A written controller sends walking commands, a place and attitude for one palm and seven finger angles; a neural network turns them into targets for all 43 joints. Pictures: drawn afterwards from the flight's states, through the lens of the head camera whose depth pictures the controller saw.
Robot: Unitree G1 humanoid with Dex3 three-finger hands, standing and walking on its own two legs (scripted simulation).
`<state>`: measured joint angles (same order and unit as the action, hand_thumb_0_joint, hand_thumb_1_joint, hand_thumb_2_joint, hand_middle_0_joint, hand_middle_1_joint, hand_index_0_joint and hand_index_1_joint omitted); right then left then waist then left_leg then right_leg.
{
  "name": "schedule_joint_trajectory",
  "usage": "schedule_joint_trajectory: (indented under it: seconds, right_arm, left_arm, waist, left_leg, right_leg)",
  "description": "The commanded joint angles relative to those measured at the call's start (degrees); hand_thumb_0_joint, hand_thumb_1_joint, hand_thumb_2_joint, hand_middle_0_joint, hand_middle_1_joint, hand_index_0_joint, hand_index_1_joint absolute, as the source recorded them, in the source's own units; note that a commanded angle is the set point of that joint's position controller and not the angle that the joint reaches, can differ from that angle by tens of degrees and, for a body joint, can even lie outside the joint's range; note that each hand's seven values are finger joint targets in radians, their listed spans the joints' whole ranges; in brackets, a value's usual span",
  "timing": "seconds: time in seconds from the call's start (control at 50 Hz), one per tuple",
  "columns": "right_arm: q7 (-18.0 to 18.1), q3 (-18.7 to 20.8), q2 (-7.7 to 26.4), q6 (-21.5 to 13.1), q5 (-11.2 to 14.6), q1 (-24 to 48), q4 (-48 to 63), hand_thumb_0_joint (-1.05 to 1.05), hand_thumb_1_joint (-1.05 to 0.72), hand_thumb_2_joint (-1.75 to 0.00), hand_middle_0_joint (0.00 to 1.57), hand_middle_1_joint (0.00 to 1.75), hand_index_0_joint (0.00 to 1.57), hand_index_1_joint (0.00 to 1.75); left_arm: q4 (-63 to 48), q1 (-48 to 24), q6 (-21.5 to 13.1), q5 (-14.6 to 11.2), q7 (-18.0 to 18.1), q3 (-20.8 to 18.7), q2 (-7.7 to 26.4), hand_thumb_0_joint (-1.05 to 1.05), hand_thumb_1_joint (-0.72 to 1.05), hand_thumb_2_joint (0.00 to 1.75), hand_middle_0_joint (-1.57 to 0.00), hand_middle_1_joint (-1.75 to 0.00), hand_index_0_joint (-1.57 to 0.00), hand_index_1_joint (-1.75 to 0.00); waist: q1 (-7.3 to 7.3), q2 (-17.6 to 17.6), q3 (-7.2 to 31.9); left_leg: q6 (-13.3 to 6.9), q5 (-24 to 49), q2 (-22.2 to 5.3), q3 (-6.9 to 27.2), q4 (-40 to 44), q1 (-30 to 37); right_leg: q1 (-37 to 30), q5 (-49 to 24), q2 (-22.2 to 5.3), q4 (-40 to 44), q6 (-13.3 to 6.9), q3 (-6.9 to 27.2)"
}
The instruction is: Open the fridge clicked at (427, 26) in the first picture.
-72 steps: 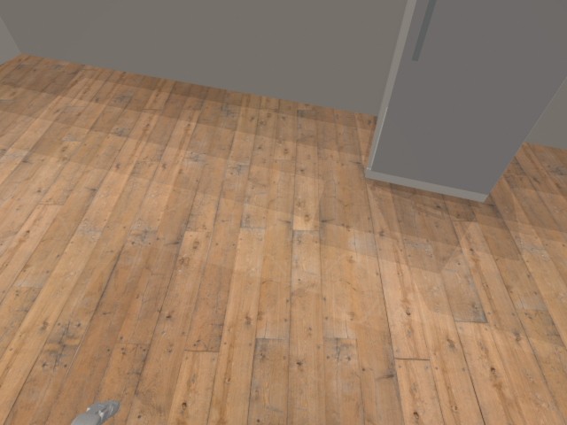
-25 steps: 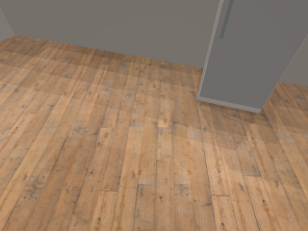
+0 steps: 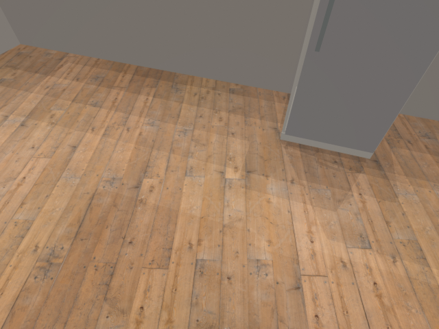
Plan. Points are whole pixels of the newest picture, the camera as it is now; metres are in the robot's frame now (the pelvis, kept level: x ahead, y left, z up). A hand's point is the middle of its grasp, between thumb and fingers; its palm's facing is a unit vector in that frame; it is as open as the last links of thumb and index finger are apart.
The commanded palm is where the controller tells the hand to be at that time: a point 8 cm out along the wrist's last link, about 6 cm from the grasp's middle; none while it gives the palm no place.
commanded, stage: look at it before walking up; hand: left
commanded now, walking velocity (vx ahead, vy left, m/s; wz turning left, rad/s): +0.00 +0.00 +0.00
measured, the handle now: out of the picture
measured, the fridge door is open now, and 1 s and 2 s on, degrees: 0 0 0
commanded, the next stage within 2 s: walk to a spot facing it in 0.30 s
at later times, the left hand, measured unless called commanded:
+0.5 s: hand out of the picture +0.08 +0.25 -0.16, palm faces -0.03 -0.94 -0.34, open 7.4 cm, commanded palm none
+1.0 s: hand out of the picture +0.11 +0.13 -0.17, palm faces -0.18 -0.96 -0.22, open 7.4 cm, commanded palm none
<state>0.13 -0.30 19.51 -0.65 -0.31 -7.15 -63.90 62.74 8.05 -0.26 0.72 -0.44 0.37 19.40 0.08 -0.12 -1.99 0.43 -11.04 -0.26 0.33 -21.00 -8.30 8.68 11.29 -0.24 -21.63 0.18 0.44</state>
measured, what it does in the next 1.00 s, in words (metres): lifts its left foot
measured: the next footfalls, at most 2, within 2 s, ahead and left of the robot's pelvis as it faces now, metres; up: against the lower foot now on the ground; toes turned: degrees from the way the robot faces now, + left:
left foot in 1.34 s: +0.40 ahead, +0.01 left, +0.00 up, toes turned -18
right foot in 1.98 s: +0.50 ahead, -0.28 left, +0.00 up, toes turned -54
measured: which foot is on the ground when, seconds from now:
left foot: down 0.00-0.82, up 0.84-1.00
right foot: down 0.00-1.00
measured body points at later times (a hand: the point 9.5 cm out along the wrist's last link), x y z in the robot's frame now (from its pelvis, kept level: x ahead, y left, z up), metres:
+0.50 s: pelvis +0.01 +0.00 +0.00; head +0.02 +0.00 +0.45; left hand +0.08 +0.29 -0.13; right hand +0.09 -0.30 -0.13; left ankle +0.00 +0.12 -0.75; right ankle +0.01 -0.12 -0.75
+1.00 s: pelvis +0.08 -0.06 -0.01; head +0.09 -0.08 +0.44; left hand +0.12 +0.18 -0.15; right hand +0.05 -0.32 -0.16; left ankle +0.10 +0.09 -0.67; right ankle +0.04 -0.13 -0.75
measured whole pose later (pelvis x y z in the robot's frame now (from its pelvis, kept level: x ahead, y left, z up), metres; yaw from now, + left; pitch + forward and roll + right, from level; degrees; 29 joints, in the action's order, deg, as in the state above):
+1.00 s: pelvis +0.08 -0.06 -0.01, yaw -15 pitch +0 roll +1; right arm -0.5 2.8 14.2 0.6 -1.4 -13.3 -59.1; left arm 57.2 21.1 -2.1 1.2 -1.0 -2.2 10.2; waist -1.7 1.3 -2.6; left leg 2.6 -19.2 -6.3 -3.8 -63.7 -28.4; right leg 11.1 16.5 2.7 -27.9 -4.1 -1.2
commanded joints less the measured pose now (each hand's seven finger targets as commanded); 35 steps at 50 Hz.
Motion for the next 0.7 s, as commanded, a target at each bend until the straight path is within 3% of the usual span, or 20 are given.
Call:
schedule_joint_trajectory:
  seconds: [0.0, 0.4, 0.42, 0.46, 0.5, 0.54, 0.56, 0.6, 0.62, 0.64, 0.66, 0.68]
  right_arm:
    - [0.5, 2.4, 11.9, -1.4, -0.2, 3.1, 3.5, 0.00, -0.90, -0.90, 0.20, 0.30, 0.20, 0.30]
    - [0.7, 2.3, 12.0, -1.3, -0.1, 3.9, 3.6, 0.00, -0.90, -0.90, 0.20, 0.30, 0.20, 0.30]
    - [0.9, 2.4, 11.7, -1.2, -0.2, 3.3, 3.8, 0.00, -0.90, -0.90, 0.20, 0.30, 0.20, 0.30]
    - [1.1, 1.7, 6.5, -0.4, -0.3, 0.7, 3.6, 0.00, -0.90, -0.90, 0.20, 0.30, 0.20, 0.30]
    - [1.3, 1.6, 5.0, 0.4, -0.3, -1.0, 4.2, 0.00, -0.90, -0.90, 0.20, 0.30, 0.20, 0.30]
    - [1.2, 2.2, 6.0, 0.8, -0.6, -2.2, 5.1, 0.00, -0.90, -0.90, 0.20, 0.30, 0.20, 0.30]
    - [1.1, 2.6, 6.4, 0.9, -0.8, -2.0, 5.8, 0.00, -0.90, -0.90, 0.20, 0.30, 0.20, 0.30]
    - [0.9, 3.4, 7.9, 0.9, -1.0, -2.5, 6.9, 0.00, -0.90, -0.90, 0.20, 0.30, 0.20, 0.30]
    - [0.9, 4.0, 9.1, 0.7, -1.0, -3.2, 7.3, 0.00, -0.90, -0.90, 0.20, 0.30, 0.20, 0.30]
    - [0.8, 4.7, 10.4, 0.4, -0.7, -4.1, 7.6, 0.00, -0.90, -0.90, 0.20, 0.30, 0.20, 0.30]
    - [0.8, 5.0, 10.3, -0.3, -0.7, -4.7, 7.9, 0.00, -0.90, -0.90, 0.20, 0.30, 0.20, 0.30]
    - [0.9, 5.1, 9.7, -0.8, -0.8, -5.6, 8.0, 0.00, -0.90, -0.90, 0.20, 0.30, 0.20, 0.30]
  left_arm:
    - [-3.7, -2.4, -1.2, -0.1, 1.0, -2.3, 11.8, 0.00, 0.90, 0.90, -0.20, -0.30, -0.20, -0.30]
    - [-4.0, -2.9, -1.4, -0.1, 1.1, -2.5, 12.3, 0.00, 0.90, 0.90, -0.20, -0.30, -0.20, -0.30]
    - [-4.3, -3.0, -1.1, -0.1, 1.0, -2.5, 12.0, 0.00, 0.90, 0.90, -0.20, -0.30, -0.20, -0.30]
    - [-4.3, -0.7, 0.2, -0.1, 1.3, -2.0, 7.4, 0.00, 0.90, 0.90, -0.20, -0.30, -0.20, -0.30]
    - [-4.7, 1.1, 1.1, -0.1, 1.2, -1.9, 6.0, 0.00, 0.90, 0.90, -0.20, -0.30, -0.20, -0.30]
    - [-5.7, 2.6, 1.7, 0.2, 0.7, -2.5, 6.3, 0.00, 0.90, 0.90, -0.20, -0.30, -0.20, -0.30]
    - [-6.5, 2.5, 2.0, 0.4, 0.3, -2.7, 6.2, 0.00, 0.90, 0.90, -0.20, -0.30, -0.20, -0.30]
    - [-8.3, 2.6, 2.2, 0.7, -0.6, -3.2, 5.6, 0.00, 0.90, 0.90, -0.20, -0.30, -0.20, -0.30]
    - [-9.2, 3.0, 2.0, 0.7, -0.9, -3.4, 4.6, 0.00, 0.90, 0.90, -0.20, -0.30, -0.20, -0.30]
    - [-10.0, 2.6, 1.8, 0.7, -1.1, -3.6, 3.5, 0.00, 0.90, 0.90, -0.20, -0.30, -0.20, -0.30]
    - [-11.2, 1.2, 1.6, 0.7, -1.4, -3.9, 2.8, 0.00, 0.90, 0.90, -0.20, -0.30, -0.20, -0.30]
    - [-12.0, 0.4, 1.3, 0.7, -1.7, -4.0, 2.3, 0.00, 0.90, 0.90, -0.20, -0.30, -0.20, -0.30]
  waist:
    - [-0.23, 0.2, 3.4]
    - [-0.25, -0.3, 3.9]
    - [-0.10, -0.3, 3.8]
    - [0.06, -0.5, 4.0]
    - [0.11, -1.2, 3.5]
    - [0.00, -1.2, 3.9]
    - [0.02, -0.7, 1.6]
    - [0.26, 3.2, -2.4]
    - [0.53, 6.5, -3.4]
    - [1.02, 10.8, -3.2]
    - [1.33, 11.6, -3.6]
    - [1.62, 10.6, -3.9]
  left_leg:
    - [-2.0, 5.8, -6.5, 6.1, 3.6, 0.8]
    - [-1.6, 9.6, -6.8, 5.0, 3.2, 2.5]
    - [-1.5, 9.5, -6.9, 4.4, 2.4, 2.8]
    - [-0.7, 10.5, -7.1, 2.3, -0.3, 2.7]
    - [-0.2, 6.6, -7.2, 0.8, -1.7, 2.2]
    - [-0.8, -4.5, -7.7, 0.9, -2.0, 1.6]
    - [-1.2, -11.7, -8.1, 1.8, -0.9, 0.2]
    - [-3.2, -23.8, -10.8, 5.7, 3.0, -1.0]
    - [-4.8, -28.1, -13.6, 9.0, 5.9, -0.6]
    - [-7.3, -30.3, -18.4, 13.1, 9.4, -1.5]
    - [-9.6, -24.8, -21.6, 14.2, 11.1, 0.6]
    - [-10.5, -19.1, -22.2, 12.9, 10.4, 3.2]
  right_leg:
    - [0.1, -4.0, -6.6, 3.8, -1.8, 5.7]
    - [-1.2, -9.7, -6.7, 3.7, -2.0, 5.8]
    - [-0.4, -10.6, -6.6, 3.1, -2.0, 6.0]
    - [0.8, -13.9, -6.5, 0.8, -1.6, 6.6]
    - [2.6, -11.9, -6.0, -0.3, -1.4, 7.6]
    - [4.6, -0.3, -4.8, -1.0, -2.0, 8.7]
    - [7.6, 8.0, -3.7, -1.0, -2.2, 9.4]
    - [14.3, 18.9, -0.6, -4.9, -2.0, 8.0]
    - [17.3, 19.1, 1.5, -10.1, -1.5, 5.4]
    - [17.6, 15.9, 2.6, -19.5, -0.8, 1.0]
    - [20.8, 17.2, 0.9, -25.8, -0.3, -0.6]
    - [23.8, 18.3, -1.0, -27.7, -0.1, -0.3]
